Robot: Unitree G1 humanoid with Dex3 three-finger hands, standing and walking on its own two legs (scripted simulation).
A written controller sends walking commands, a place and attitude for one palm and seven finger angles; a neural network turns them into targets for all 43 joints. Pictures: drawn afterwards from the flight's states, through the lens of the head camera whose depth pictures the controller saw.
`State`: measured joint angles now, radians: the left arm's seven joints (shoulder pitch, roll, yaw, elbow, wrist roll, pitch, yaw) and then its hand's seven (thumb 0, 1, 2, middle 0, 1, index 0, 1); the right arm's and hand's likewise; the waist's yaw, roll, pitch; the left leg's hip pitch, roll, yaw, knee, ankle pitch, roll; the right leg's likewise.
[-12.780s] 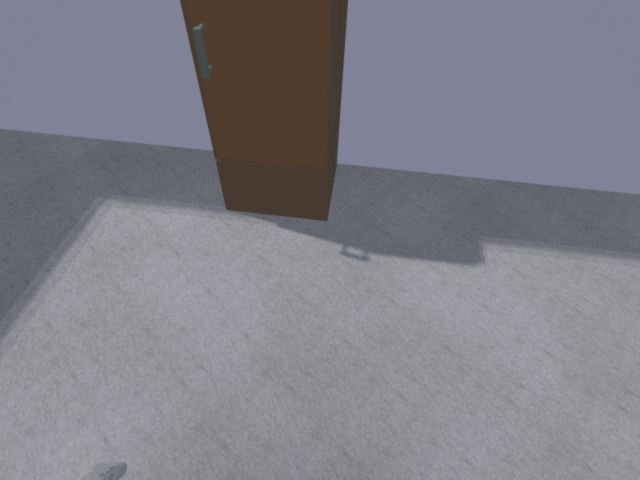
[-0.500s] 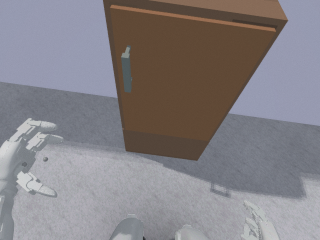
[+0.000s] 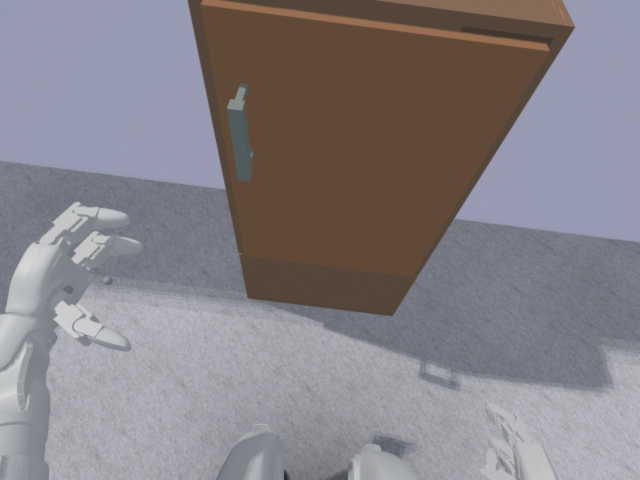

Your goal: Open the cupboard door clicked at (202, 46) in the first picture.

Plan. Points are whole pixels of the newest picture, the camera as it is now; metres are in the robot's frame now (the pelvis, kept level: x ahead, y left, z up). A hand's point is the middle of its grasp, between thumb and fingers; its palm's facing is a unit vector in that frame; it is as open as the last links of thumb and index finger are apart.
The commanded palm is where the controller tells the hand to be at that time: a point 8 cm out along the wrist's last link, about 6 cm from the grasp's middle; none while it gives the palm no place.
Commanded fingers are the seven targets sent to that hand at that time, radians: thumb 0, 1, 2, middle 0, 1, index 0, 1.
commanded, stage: move the hooked fingers beside the handle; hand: left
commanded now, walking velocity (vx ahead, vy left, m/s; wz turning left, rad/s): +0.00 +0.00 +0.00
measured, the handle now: (243, 134) +0.58 +0.15 +0.05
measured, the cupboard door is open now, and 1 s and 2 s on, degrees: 0 0 0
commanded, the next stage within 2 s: none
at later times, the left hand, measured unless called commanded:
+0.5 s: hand (147, 223) +0.41 +0.24 +0.04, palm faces -0.08 -1.00 -0.02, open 14.0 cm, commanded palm +0.39 +0.29 +0.05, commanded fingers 0.00 -0.50 0.30 -0.30 -1.20 -0.30 -1.20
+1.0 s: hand (177, 181) +0.48 +0.22 +0.04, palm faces -0.05 -1.00 -0.02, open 14.0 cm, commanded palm +0.48 +0.26 +0.04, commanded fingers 0.00 -0.50 0.30 -0.30 -1.20 -0.30 -1.20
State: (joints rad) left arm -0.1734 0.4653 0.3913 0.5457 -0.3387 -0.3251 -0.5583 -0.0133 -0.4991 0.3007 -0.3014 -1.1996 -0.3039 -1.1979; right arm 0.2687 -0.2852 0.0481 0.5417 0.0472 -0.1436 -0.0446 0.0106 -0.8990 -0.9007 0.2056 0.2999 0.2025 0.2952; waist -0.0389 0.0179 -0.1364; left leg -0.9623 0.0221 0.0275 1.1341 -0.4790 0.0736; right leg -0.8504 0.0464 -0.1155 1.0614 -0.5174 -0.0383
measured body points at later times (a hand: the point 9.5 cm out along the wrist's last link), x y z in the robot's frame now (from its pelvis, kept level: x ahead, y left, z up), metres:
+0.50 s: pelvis +0.00 +0.01 +0.00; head +0.11 +0.04 +0.44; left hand +0.41 +0.30 +0.05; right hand +0.09 -0.26 -0.10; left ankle +0.04 +0.07 -0.66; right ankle +0.00 -0.10 -0.66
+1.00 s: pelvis +0.00 +0.01 -0.01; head +0.13 +0.04 +0.42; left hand +0.48 +0.28 +0.05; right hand +0.03 -0.27 -0.12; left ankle +0.04 +0.07 -0.66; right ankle +0.00 -0.10 -0.66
